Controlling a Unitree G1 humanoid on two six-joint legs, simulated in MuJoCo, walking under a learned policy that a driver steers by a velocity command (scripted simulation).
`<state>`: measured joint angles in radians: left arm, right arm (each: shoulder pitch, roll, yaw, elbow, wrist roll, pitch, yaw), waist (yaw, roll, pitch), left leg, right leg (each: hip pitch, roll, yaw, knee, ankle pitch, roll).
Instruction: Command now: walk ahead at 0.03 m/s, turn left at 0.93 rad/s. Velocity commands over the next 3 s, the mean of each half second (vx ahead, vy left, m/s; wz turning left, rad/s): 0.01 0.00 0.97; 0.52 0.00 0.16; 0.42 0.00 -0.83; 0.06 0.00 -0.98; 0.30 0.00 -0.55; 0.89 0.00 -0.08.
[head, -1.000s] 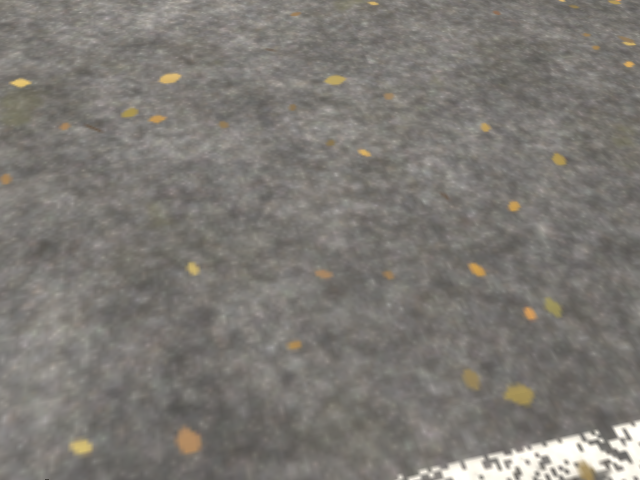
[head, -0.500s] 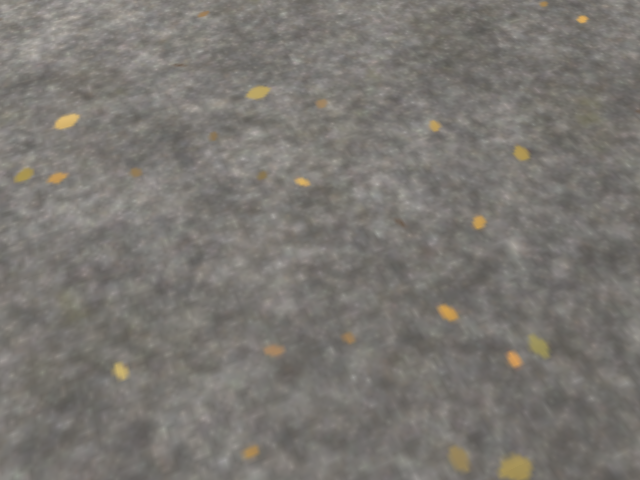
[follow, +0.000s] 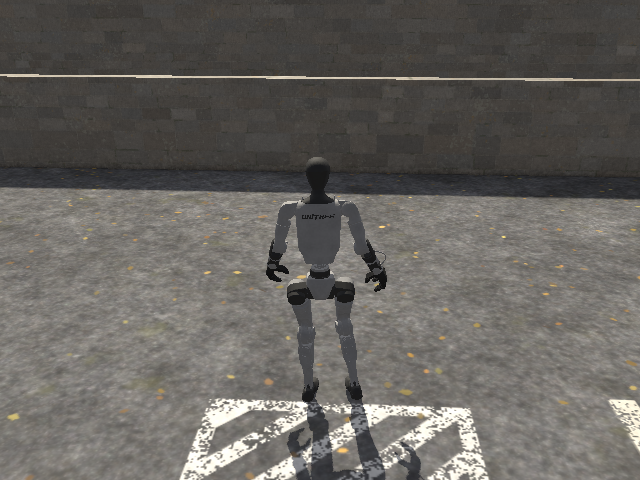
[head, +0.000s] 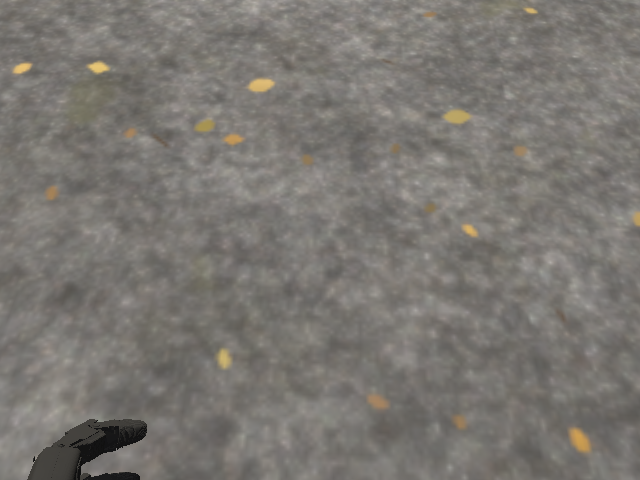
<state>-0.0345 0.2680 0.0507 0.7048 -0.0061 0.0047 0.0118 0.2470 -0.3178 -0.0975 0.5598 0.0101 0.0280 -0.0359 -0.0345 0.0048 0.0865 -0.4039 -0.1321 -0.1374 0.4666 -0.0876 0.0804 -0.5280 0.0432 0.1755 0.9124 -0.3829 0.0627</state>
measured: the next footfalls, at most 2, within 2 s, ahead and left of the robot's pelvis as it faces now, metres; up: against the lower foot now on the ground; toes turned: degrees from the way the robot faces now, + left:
right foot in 0.18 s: +0.14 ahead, -0.16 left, +0.00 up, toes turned +21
left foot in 0.66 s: -0.01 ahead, +0.07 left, +0.00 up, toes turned +41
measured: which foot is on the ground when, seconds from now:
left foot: down 0.00-0.18, up 0.20-0.64, down 0.66-1.00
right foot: up 0.00-0.16, down 0.18-0.64, up 0.66-1.00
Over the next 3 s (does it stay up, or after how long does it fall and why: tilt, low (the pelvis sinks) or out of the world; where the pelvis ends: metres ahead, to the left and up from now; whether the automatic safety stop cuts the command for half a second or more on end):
stays up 0.85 -0.06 0.00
